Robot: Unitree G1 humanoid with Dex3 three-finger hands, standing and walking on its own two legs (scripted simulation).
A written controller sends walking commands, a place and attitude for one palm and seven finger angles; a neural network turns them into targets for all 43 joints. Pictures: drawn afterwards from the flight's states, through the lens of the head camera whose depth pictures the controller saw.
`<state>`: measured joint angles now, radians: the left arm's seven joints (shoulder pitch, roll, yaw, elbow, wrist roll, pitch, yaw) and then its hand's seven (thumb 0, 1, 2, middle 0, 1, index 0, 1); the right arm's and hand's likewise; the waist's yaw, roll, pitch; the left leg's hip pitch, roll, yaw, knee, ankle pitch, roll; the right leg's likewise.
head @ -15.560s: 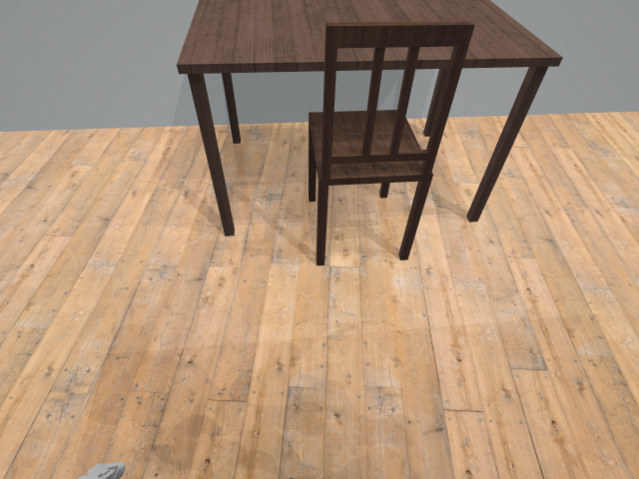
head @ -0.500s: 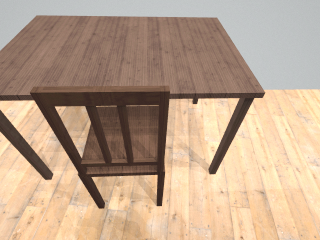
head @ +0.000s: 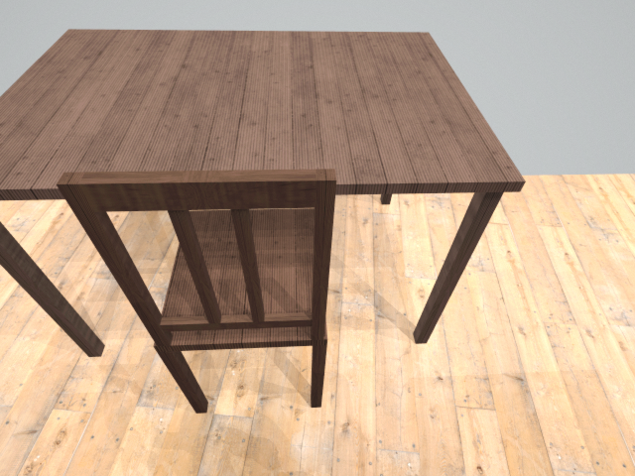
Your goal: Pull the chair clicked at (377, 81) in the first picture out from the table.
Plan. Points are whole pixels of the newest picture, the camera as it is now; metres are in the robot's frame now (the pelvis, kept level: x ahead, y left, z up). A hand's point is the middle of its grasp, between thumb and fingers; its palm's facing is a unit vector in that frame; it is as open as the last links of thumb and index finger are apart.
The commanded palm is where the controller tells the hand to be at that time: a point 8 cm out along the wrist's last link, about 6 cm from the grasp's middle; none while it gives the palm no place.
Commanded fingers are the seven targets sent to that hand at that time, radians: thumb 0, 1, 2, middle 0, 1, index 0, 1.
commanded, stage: look again from close up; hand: left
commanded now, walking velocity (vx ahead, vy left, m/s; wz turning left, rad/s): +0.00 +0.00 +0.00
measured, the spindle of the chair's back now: (199, 272) +0.45 +0.24 -0.07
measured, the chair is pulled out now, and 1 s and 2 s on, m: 0.00 0.00 0.00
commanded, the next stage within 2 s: raise the hand toward the chair's back in 0.78 s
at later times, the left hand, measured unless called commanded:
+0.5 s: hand out of the picture -0.03 +0.16 -0.18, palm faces +0.02 -0.99 -0.16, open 7.4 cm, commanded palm none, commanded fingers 0.00 0.90 0.90 -0.20 -0.30 -0.20 -0.30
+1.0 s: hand out of the picture +0.07 +0.20 -0.12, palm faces +0.21 -0.94 -0.27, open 7.3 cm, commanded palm +0.10 +0.21 -0.07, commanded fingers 0.00 0.74 0.83 -0.18 -0.27 -0.18 -0.27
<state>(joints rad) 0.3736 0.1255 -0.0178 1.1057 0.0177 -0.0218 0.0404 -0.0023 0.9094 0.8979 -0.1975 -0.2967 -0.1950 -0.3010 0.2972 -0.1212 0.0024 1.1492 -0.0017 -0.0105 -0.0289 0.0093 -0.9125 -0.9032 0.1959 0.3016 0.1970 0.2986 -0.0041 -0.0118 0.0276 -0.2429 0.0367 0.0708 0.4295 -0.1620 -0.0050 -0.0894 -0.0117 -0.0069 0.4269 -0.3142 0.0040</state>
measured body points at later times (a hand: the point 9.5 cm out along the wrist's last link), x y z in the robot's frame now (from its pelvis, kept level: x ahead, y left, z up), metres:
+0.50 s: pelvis +0.00 +0.00 +0.00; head +0.01 +0.00 +0.45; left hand -0.03 +0.21 -0.16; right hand -0.01 -0.21 -0.16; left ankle +0.04 +0.12 -0.74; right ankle -0.05 -0.12 -0.74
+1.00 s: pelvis +0.00 +0.00 -0.01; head +0.00 +0.00 +0.44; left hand +0.06 +0.25 -0.10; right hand +0.03 -0.24 -0.15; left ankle +0.04 +0.12 -0.74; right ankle -0.05 -0.12 -0.74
